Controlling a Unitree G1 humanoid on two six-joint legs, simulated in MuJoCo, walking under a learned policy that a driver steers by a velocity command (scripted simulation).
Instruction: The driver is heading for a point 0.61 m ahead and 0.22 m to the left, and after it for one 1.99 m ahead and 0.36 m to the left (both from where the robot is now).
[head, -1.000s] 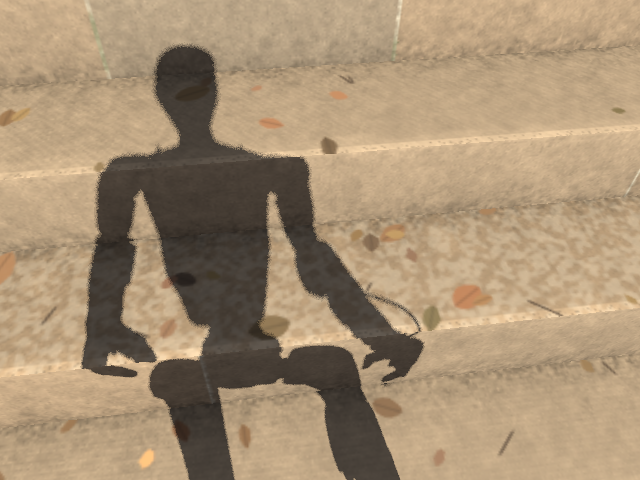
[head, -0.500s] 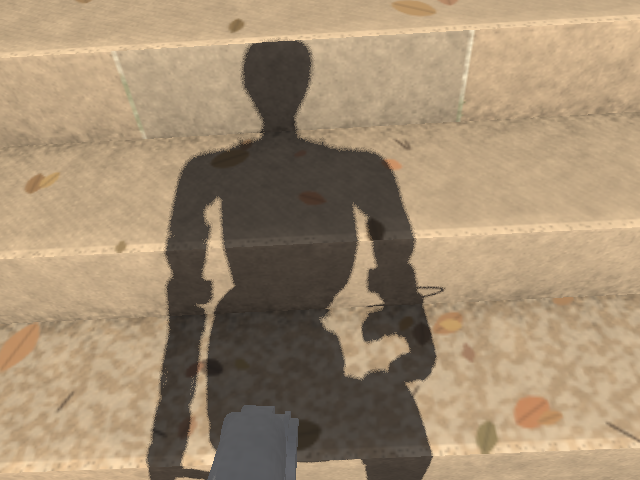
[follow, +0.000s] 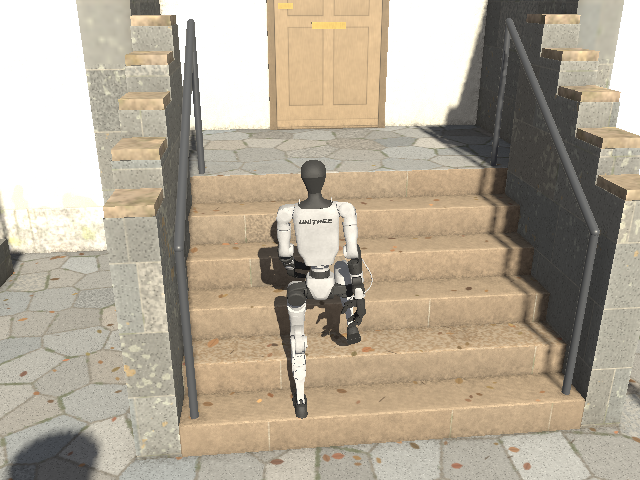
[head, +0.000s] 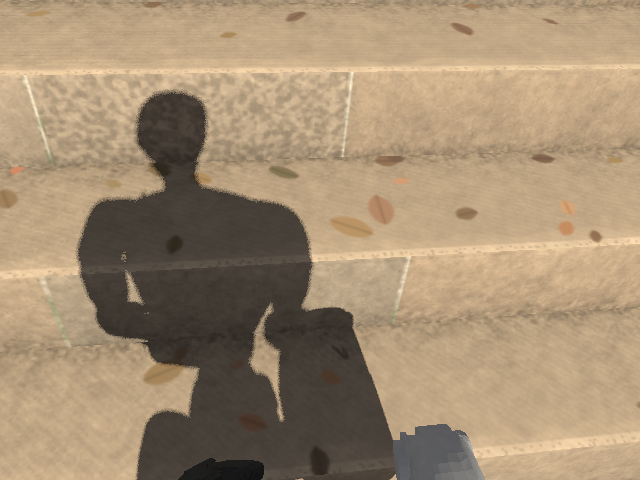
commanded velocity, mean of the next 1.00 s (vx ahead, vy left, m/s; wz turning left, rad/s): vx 0.48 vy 0.00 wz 0.44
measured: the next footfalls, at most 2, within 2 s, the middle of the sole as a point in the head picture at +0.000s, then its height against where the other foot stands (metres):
right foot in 0.18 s outside the picture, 0.18 m higher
left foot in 0.74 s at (225, 409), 0.18 m higher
